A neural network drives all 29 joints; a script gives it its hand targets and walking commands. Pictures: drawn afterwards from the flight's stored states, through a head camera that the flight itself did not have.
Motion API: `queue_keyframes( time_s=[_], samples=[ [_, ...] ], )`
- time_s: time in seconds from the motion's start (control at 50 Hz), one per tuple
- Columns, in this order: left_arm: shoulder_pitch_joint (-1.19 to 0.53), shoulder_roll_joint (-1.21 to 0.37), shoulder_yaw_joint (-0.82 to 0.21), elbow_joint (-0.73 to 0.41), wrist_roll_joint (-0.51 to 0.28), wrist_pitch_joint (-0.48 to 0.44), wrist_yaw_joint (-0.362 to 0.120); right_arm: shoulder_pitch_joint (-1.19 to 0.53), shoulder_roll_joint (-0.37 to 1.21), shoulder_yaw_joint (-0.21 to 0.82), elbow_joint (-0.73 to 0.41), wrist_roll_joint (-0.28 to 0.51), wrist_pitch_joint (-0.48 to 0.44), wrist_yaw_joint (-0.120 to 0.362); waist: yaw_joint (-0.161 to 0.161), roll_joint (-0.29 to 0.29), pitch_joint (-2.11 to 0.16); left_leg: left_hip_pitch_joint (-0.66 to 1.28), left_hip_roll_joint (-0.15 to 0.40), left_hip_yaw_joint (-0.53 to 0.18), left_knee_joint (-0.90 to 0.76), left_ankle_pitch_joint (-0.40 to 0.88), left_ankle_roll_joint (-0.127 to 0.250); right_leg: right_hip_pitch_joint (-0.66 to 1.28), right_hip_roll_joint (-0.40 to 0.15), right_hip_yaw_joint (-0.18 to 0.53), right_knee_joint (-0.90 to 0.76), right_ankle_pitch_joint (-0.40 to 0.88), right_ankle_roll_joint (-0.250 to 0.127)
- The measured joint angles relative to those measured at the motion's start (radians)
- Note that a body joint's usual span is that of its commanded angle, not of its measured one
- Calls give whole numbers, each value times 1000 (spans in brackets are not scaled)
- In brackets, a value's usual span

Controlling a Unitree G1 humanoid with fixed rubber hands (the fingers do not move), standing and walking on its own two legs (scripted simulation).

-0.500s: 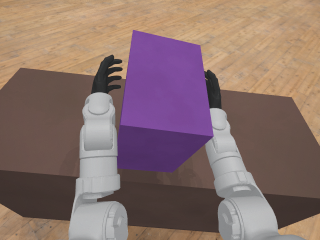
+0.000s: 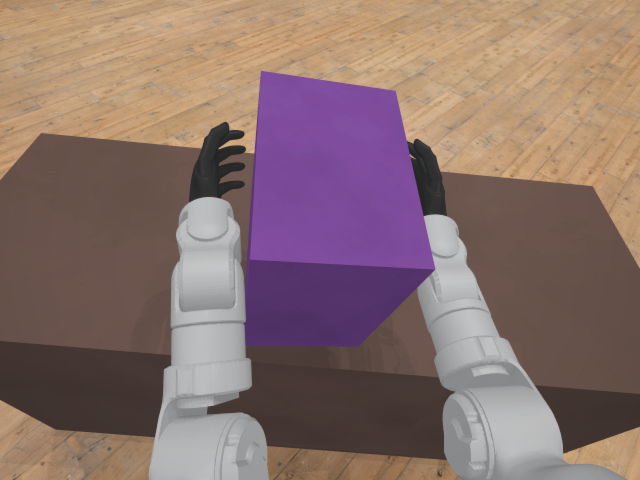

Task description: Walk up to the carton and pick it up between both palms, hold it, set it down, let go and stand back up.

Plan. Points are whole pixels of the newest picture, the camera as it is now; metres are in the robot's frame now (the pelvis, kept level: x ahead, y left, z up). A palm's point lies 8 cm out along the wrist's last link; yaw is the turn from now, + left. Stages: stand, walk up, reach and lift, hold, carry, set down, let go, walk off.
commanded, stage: set down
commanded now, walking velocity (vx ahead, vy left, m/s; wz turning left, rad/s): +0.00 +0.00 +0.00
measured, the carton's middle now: (315, 224) +0.40 +0.01 +0.09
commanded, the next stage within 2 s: none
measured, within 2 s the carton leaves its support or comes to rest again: rests again in 1.60 s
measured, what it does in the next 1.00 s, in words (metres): stands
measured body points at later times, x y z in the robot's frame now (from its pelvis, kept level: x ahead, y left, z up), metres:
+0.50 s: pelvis +0.01 -0.01 +0.00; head +0.03 +0.00 +0.45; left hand +0.40 +0.12 +0.14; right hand +0.42 -0.14 +0.12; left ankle +0.00 +0.13 -0.75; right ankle +0.02 -0.12 -0.75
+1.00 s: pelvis +0.02 -0.02 +0.00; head +0.06 -0.01 +0.45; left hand +0.41 +0.10 +0.10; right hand +0.44 -0.16 +0.09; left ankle +0.00 +0.13 -0.75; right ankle +0.02 -0.12 -0.75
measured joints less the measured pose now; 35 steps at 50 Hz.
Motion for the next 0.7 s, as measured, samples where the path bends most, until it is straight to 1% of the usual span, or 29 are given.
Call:
queue_keyframes(
  time_s=[0.34,0.52,0.7],
  samples=[
    [27,-24,15,6,2,-22,32,-21,-12,0,68,0,-29,34,0,13,6,1,13,0,0,-10,-8,-1,13,0,0,-10,-10],
    [27,-24,37,55,2,-51,42,-49,-23,0,128,0,-38,45,0,19,6,1,19,0,-2,-11,-13,-3,19,0,0,-12,-15],
    [27,-24,48,122,2,-96,64,-72,-38,0,195,0,-61,56,0,24,6,1,23,1,-9,-11,-17,-6,23,0,0,-15,-20]
  ],
)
